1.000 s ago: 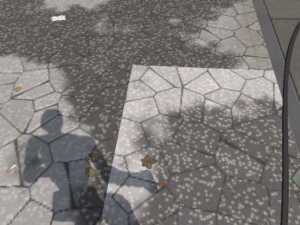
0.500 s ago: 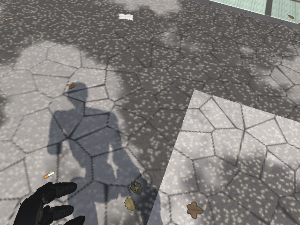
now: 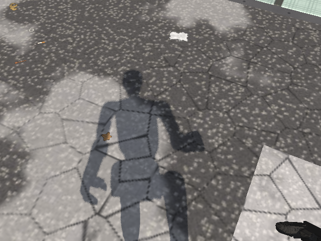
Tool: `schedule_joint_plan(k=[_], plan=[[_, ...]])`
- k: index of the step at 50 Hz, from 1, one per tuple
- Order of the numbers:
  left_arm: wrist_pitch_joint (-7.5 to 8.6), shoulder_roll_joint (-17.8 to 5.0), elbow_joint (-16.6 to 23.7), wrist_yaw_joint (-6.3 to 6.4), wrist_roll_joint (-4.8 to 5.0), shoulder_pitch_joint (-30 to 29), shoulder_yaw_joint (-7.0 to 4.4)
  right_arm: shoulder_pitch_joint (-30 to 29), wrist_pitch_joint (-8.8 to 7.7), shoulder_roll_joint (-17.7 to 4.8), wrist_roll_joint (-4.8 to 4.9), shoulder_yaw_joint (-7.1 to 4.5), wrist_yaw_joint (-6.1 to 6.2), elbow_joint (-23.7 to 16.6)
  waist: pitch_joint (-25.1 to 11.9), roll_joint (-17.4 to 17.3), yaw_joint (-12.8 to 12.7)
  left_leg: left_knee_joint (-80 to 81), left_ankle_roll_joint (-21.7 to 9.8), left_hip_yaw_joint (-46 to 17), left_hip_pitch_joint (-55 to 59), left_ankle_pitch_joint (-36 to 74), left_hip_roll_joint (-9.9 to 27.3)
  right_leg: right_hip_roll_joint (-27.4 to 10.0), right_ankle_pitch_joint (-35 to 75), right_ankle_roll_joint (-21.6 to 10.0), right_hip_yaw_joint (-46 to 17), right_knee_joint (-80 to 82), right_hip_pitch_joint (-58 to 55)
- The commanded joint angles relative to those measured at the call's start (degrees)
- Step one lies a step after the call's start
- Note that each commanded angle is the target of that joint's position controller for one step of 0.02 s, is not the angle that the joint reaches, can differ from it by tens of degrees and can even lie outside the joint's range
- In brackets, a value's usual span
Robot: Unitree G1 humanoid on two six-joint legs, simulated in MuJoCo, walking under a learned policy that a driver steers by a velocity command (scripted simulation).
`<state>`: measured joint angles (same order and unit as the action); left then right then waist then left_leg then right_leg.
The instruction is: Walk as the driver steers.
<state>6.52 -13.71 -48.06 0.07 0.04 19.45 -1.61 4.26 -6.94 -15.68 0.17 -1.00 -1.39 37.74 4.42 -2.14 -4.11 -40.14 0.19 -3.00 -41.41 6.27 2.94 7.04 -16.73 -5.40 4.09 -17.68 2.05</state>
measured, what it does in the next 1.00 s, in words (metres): walks ahead, turning left: left foot, then right foot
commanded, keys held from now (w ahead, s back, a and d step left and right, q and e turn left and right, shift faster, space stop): q+shift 0.52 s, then shift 0.12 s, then e+shift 0.36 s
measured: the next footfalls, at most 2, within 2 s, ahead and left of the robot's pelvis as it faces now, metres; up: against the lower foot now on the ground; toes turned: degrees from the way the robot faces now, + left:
left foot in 0.10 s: +0.30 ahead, +0.09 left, +0.00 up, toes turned +1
right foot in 0.58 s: +0.39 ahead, -0.08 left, +0.00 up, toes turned +40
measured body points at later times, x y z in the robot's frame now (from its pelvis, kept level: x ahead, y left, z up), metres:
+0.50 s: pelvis +0.21 +0.00 +0.00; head +0.25 +0.03 +0.45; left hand +0.29 +0.31 -0.10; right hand +0.47 -0.22 -0.07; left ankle +0.26 +0.08 -0.74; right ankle +0.36 -0.13 -0.71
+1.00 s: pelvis +0.26 -0.02 +0.00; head +0.29 +0.00 +0.45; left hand +0.24 +0.28 -0.11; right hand +0.53 -0.19 -0.09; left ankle +0.18 +0.07 -0.74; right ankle +0.36 -0.10 -0.73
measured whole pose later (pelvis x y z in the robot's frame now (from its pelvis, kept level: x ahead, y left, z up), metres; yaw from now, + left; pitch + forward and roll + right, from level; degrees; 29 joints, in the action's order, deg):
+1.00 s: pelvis +0.26 -0.02 +0.00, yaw +23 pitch +1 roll +1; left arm -3.0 -17.0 -40.5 1.7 2.5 12.6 -4.3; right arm 7.9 -0.4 -15.6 0.7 -3.2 1.4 37.0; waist 3.4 1.6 -2.7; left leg -23.6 0.1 -6.2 -9.4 -14.5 -4.5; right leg 6.5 -11.2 -0.1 -15.6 -29.0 19.7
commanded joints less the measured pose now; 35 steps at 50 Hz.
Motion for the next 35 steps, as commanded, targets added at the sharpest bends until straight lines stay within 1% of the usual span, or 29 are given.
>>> schedule_joint_plan(k=[1, 2, 3, 4, 5, 6, 7, 8, 9, 10, 12, 13, 14, 15, 16, 17, 19, 22, 24, 26, 27, 28, 29, 30, 31, 32, 33, 34, 35], plan=[[0.06, -9.9, 4.3, 1.97, 0.5, -4.5, -2.21, 4.0, 0.33, -3.9, 0.05, -1.49, -1.86, -2.9, -6.9, 6.8, 3.6, 7.6, -0.9, 5.7, 21.3, 10.0, -5.0, -11.0, 44.1, 0.8, 1.0, -3.2, 9.9], [-0.85, -10.5, 4.8, 2.51, 0.27, -5.3, -2.5, 6.3, 0.6, -5.9, -0.08, -2.51, -2.4, -2.9, -8.4, 7.6, 5.0, 7.4, -1.7, 6.5, 22.8, 6.5, -6.4, -11.9, 48.0, 1.8, 1.2, -7.8, 7.6], [-1.91, -11.2, 5.9, 3.01, 0.09, -6.8, -2.9, 11.2, 0.92, -7.9, -0.24, -3.66, -2.68, -2.2, -10.4, 8.2, 7.4, 6.4, -2.8, 7.1, 26.5, 1.7, -7.8, -12.8, 52.9, 2.6, 1.4, -14.4, 6.7], [-2.97, -11.3, 7.3, 3.25, -0.19, -9.1, -3.04, 19.0, 1.24, -10.1, -0.18, -5.05, -2.47, -0.6, -12.8, 7.0, 11.6, 7.8, -5.1, 5.2, 33.0, 0.2, -7.6, -12.8, 52.2, 3.4, 1.3, -25.4, 8.5], [-3.63, -10.2, 8.6, 2.98, -0.6, -9.5, -2.67, 24.0, 1.58, -12.0, 0.0, -5.79, -1.62, 0.0, -13.7, -0.8, 13.8, 13.1, -8.0, -1.5, 38.8, 11.8, -3.2, -7.7, 31.5, 5.2, 2.5, -43.8, 13.3], [-3.93, -3.2, 9.4, 1.45, -3.03, -0.4, -1.21, 18.9, 2.05, -14.0, -1.01, -5.2, -0.54, -3.0, -15.3, -17.9, 4.7, 7.4, -17.5, -22.7, 51.8, 39.4, 9.1, 2.4, -21.2, 9.0, 0.0, -66.4, 32.8], [-3.29, -6.3, 10.1, 0.01, -1.01, 6.7, -0.46, 14.5, 2.15, -15.2, -3.18, -5.17, -0.29, -6.2, -29.8, -14.7, 3.8, 16.3, -25.9, -44.5, 58.7, 21.3, 17.9, 2.1, -19.8, 8.7, -13.3, -76.5, 38.3], [-3.43, -11.1, 10.7, -0.34, -0.12, 0.6, -1.23, 9.8, 3.16, -12.5, -2.55, -5.36, -0.05, -9.3, -27.6, -4.5, 5.9, 18.6, -23.3, -41.8, 52.8, 1.7, 14.5, -1.4, -13.8, 6.9, -15.1, -73.9, 37.9], [-4.08, -10.7, 12.0, -0.03, -0.49, -5.4, -1.48, 7.8, 4.12, -10.0, -1.1, -4.56, 0.33, -9.4, -18.0, 3.7, 5.0, 20.5, -19.8, -35.5, 42.2, -7.3, 10.3, -2.9, -9.9, 6.4, -14.1, -67.8, 39.3], [-4.94, -10.0, 12.3, 0.7, -1.18, -7.4, -1.4, 7.3, 4.6, -8.9, -0.22, -4.05, 0.71, -9.7, -15.3, 6.5, 3.9, 22.1, -17.9, -33.4, 35.8, -11.3, 8.1, -4.1, -8.2, 6.4, -13.8, -63.2, 38.0], [-5.93, -9.3, 12.5, 1.07, -1.3, -7.8, -1.63, 5.8, 5.55, -9.2, -0.07, -4.41, 1.17, -9.8, -10.7, 3.5, 1.8, 23.8, -15.1, -28.8, 27.2, -11.4, 3.1, -4.7, -7.0, 7.0, -13.5, -52.3, 33.2], [-5.95, -8.3, 12.0, 1.22, -1.3, -8.0, -1.53, 5.5, 5.95, -9.4, -0.1, -4.67, 1.44, -9.7, -10.1, 2.4, 1.7, 23.2, -14.1, -26.3, 25.3, -8.1, 1.2, -4.4, -6.2, 7.5, -12.6, -47.2, 31.5], [-5.82, -7.3, 11.8, 1.42, -1.34, -8.9, -1.4, 6.4, 6.27, -10.0, -0.03, -5.01, 1.89, -9.4, -10.7, 1.6, 2.2, 22.2, -13.7, -25.1, 25.1, -3.0, 0.3, -3.6, -5.5, 8.2, -12.1, -43.1, 30.5], [-5.8, -6.8, 11.9, 1.6, -1.26, -10.1, -1.37, 7.4, 6.69, -10.7, 0.12, -5.36, 2.45, -9.1, -11.9, 1.0, 2.7, 21.4, -13.5, -25.1, 25.7, 0.2, 0.1, -3.0, -4.7, 9.0, -12.2, -40.3, 29.8], [-5.91, -6.6, 11.9, 1.75, -1.01, -11.0, -1.44, 7.9, 7.22, -11.4, 0.34, -5.68, 3.0, -8.9, -13.2, 0.3, 2.9, 20.9, -13.0, -25.5, 26.6, 0.1, 0.0, -2.6, -3.4, 9.6, -12.7, -38.1, 29.5], [-6.05, -6.7, 11.9, 1.86, -0.73, -11.8, -1.57, 7.8, 7.78, -11.9, 0.62, -5.92, 3.48, -9.0, -13.8, -0.6, 3.1, 20.6, -12.1, -25.9, 27.1, -2.7, -0.3, -2.5, -1.6, 10.0, -13.3, -36.2, 29.3], [-6.18, -7.3, 11.9, 2.02, -0.34, -14.1, -1.94, 7.2, 8.78, -11.9, 1.05, -6.17, 4.14, -9.4, -13.1, -2.9, 3.9, 21.0, -10.3, -26.9, 26.9, -10.8, -1.5, -2.1, 1.5, 10.2, -14.0, -32.4, 28.8], [-5.55, -7.5, 12.1, 1.91, -0.05, -17.3, -2.35, 7.5, 9.7, -11.3, 0.82, -6.41, 4.32, -9.5, -10.9, -6.2, 5.4, 21.4, -9.4, -29.3, 26.9, -19.0, -2.7, -1.6, 2.6, 9.9, -14.6, -26.8, 27.1], [-4.7, -7.6, 12.3, 1.57, 0.16, -18.7, -2.62, 7.8, 9.95, -11.1, 0.64, -6.63, 4.22, -9.7, -10.2, -7.6, 6.2, 20.5, -9.4, -31.5, 28.1, -18.7, -2.6, -1.3, 2.2, 9.4, -14.9, -22.1, 25.0], [-3.9, -8.5, 11.8, 1.06, 0.38, -17.8, -3.23, 7.3, 10.09, -11.0, 0.67, -6.79, 4.05, -10.2, -10.3, -8.6, 5.9, 18.9, -8.8, -34.0, 28.9, -16.6, -2.8, -1.3, 2.0, 8.5, -15.3, -15.4, 20.4], [-3.6, -9.2, 11.0, 0.79, 0.46, -16.0, -3.63, 6.7, 10.15, -10.6, 0.68, -6.66, 4.0, -10.4, -10.8, -9.2, 5.2, 17.5, -8.2, -34.3, 29.7, -15.5, -2.8, -2.2, 3.7, 8.0, -14.7, -11.6, 17.9], [-3.39, -9.6, 10.0, 0.58, 0.35, -13.8, -3.98, 5.7, 10.19, -9.8, 0.99, -6.3, 3.94, -10.6, -11.2, -8.6, 3.9, 14.8, -7.2, -33.2, 28.6, -15.9, -4.0, -3.7, 9.3, 7.1, -13.6, -5.5, 13.2], [-3.59, -10.7, 9.9, 0.57, -0.16, -13.6, -4.29, 8.5, 10.21, -7.3, 1.12, -5.43, 3.71, -10.0, -13.3, -2.9, 5.1, 8.0, -5.1, -29.1, 25.0, -29.1, -7.2, -10.2, 13.7, 4.4, -16.9, -1.7, 6.0], [-4.45, -13.8, 11.7, 0.83, -1.48, -16.0, -4.52, 12.0, 10.1, -5.1, 0.79, -4.58, 3.53, -9.5, -13.5, 9.9, 7.5, -3.9, -2.4, -18.8, 16.8, -41.6, -13.7, -22.0, 20.3, -2.0, -28.6, -1.0, 1.0], [-4.73, -14.0, 11.4, 0.69, -3.3, -14.4, -4.85, 11.2, 9.23, -10.2, 0.82, -5.93, 3.21, -10.9, -11.4, 18.0, 6.9, -16.0, 0.2, -13.5, 11.0, -44.0, -14.8, -27.8, 21.3, -9.4, -38.6, 1.0, 5.5], [-4.7, -11.2, 12.4, 0.85, -2.34, -16.2, -4.25, 11.2, 8.85, -14.1, 0.16, -6.9, 3.08, -9.3, -9.3, 13.2, 6.9, -22.8, 2.3, -12.4, 9.6, -39.4, -11.4, -27.0, 18.2, -10.0, -36.2, 0.3, 7.6], [-4.93, -9.0, 12.5, 1.03, -1.27, -16.8, -3.52, 10.6, 9.03, -13.8, -0.06, -6.82, 3.28, -7.6, -7.7, 9.1, 6.0, -25.2, 3.1, -11.8, 10.4, -35.8, -10.7, -22.8, 14.8, -7.9, -30.7, -0.9, 9.2], [-5.29, -8.3, 12.4, 1.12, -0.46, -16.4, -2.87, 10.7, 9.51, -11.2, -0.51, -6.01, 3.74, -6.6, -7.4, 6.7, 5.7, -28.0, 4.0, -11.3, 10.9, -34.2, -10.8, -19.9, 12.2, -6.1, -28.3, -1.3, 9.3], [-5.47, -7.7, 12.0, 0.96, -0.11, -16.2, -2.13, 11.1, 9.64, -8.5, -0.84, -4.96, 3.78, -6.4, -6.2, 6.6, 5.5, -29.7, 4.7, -10.7, 11.4, -33.5, -10.7, -18.9, 13.6, -6.1, -27.9, -0.9, 10.7]])
Velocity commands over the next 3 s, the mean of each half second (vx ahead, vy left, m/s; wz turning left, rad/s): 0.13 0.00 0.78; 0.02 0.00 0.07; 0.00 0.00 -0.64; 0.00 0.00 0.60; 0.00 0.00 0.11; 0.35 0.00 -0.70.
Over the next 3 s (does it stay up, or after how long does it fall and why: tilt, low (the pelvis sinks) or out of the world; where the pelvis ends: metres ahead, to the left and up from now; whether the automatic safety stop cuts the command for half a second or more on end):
stays up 0.48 0.03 0.00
